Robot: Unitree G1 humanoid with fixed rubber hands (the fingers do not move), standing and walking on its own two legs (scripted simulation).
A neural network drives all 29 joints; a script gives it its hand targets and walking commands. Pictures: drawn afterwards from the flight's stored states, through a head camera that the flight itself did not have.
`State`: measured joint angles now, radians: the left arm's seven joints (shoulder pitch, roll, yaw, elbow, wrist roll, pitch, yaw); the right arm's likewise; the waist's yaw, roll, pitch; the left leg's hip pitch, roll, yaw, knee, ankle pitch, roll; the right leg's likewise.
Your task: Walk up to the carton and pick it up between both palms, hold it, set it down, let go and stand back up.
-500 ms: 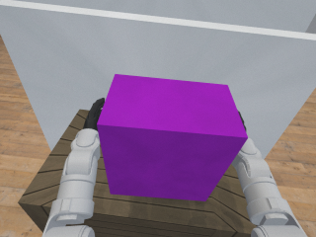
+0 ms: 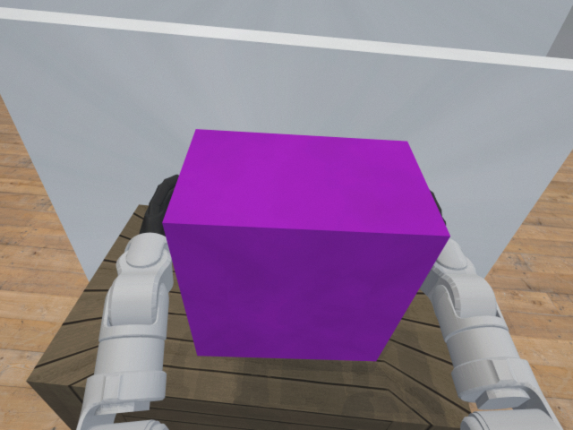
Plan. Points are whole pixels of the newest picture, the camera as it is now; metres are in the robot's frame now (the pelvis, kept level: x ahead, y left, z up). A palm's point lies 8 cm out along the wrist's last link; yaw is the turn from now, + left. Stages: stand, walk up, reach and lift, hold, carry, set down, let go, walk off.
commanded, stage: reach and lift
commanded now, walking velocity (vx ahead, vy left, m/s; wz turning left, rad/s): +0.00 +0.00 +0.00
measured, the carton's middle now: (294, 256) +0.35 +0.00 +0.11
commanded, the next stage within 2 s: hold in 0.34 s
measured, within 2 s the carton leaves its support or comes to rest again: neither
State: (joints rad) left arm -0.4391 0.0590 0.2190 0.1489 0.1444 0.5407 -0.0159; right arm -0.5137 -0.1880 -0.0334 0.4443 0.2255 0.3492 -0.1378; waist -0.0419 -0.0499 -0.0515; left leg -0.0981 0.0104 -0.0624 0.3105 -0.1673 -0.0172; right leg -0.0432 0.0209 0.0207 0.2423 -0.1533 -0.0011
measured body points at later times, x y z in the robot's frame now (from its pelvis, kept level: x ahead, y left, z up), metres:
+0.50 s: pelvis -0.01 +0.00 +0.00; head -0.05 +0.03 +0.45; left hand +0.37 +0.19 +0.17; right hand +0.37 -0.19 +0.17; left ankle +0.00 +0.13 -0.75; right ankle -0.01 -0.12 -0.75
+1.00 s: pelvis -0.01 +0.00 +0.00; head -0.06 +0.03 +0.45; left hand +0.37 +0.19 +0.18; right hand +0.38 -0.18 +0.18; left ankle +0.00 +0.13 -0.75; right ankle -0.01 -0.12 -0.75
